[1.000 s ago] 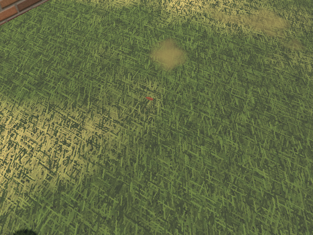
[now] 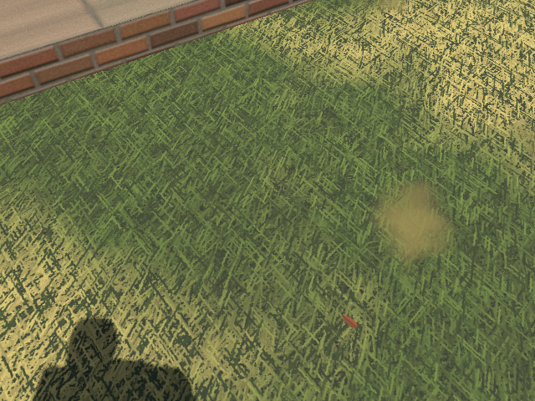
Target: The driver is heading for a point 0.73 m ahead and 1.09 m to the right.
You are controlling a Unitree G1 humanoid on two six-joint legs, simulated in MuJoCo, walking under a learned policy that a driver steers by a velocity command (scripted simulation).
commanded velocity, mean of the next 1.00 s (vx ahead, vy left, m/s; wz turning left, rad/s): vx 0.06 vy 0.00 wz -0.47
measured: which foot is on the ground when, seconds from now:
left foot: down 0.00-0.04, up 0.06-0.52, down 0.54-1.00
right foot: up 0.00-0.00, down 0.02-0.54, up 0.56-0.98, down 1.00-1.00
